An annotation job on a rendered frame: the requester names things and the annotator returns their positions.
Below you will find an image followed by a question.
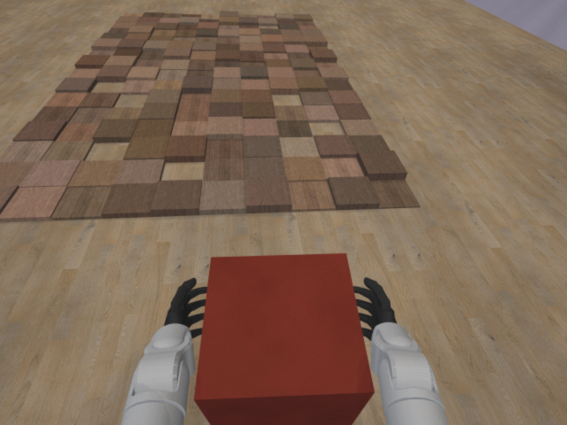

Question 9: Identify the right robot forearm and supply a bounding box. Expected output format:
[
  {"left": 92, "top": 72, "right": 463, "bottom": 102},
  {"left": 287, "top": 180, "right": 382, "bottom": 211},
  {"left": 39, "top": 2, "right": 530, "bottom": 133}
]
[{"left": 370, "top": 322, "right": 448, "bottom": 425}]

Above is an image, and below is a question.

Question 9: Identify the carton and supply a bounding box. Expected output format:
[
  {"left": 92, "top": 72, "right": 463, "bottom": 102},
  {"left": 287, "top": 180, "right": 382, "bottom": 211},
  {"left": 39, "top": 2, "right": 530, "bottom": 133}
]
[{"left": 194, "top": 253, "right": 375, "bottom": 425}]

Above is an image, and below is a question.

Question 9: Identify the robot right hand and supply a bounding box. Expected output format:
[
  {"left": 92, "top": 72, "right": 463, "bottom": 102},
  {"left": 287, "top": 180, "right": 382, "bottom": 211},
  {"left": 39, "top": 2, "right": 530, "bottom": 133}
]
[{"left": 353, "top": 277, "right": 397, "bottom": 341}]

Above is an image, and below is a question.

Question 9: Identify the left robot forearm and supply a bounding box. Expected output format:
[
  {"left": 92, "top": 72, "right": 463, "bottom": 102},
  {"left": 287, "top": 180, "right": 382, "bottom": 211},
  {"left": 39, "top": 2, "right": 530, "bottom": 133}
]
[{"left": 121, "top": 323, "right": 195, "bottom": 425}]

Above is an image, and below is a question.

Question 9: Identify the robot left hand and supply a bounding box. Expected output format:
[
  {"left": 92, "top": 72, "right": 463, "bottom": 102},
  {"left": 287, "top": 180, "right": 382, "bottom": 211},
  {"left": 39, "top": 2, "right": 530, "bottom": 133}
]
[{"left": 164, "top": 278, "right": 207, "bottom": 338}]

